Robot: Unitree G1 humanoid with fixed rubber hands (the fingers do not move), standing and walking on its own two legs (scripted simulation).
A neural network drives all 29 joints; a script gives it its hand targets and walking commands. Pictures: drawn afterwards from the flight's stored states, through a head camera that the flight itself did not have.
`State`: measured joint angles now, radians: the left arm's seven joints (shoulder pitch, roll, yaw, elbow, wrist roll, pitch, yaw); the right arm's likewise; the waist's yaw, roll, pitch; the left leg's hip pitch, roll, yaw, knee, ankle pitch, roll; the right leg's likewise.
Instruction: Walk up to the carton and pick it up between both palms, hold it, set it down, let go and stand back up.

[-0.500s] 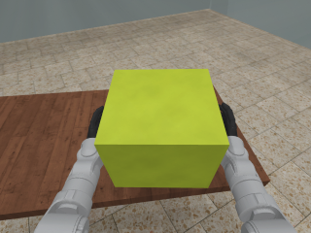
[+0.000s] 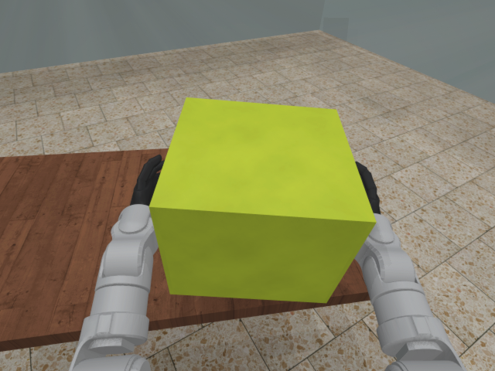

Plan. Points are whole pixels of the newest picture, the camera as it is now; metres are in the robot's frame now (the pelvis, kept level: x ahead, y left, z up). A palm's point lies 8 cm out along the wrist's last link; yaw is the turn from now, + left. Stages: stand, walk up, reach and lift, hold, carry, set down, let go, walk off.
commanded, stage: reach and lift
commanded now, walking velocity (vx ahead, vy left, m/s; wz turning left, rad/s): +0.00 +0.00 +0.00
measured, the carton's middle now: (255, 199) +0.38 +0.00 +0.11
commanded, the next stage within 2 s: hold in 0.96 s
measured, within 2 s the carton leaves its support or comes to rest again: neither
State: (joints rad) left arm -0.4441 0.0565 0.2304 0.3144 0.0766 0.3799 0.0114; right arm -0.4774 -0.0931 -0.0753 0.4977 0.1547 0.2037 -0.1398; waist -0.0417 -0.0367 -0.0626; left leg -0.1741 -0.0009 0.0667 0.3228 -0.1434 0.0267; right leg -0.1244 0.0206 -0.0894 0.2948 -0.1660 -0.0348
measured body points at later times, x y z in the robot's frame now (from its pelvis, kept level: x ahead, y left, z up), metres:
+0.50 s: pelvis +0.00 +0.00 +0.00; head -0.03 +0.03 +0.45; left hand +0.37 +0.18 +0.14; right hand +0.37 -0.18 +0.15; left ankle +0.02 +0.10 -0.75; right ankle +0.00 -0.09 -0.75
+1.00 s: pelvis +0.00 +0.00 +0.00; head -0.04 +0.03 +0.45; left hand +0.37 +0.18 +0.15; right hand +0.37 -0.18 +0.16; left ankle +0.02 +0.10 -0.75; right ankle +0.00 -0.09 -0.75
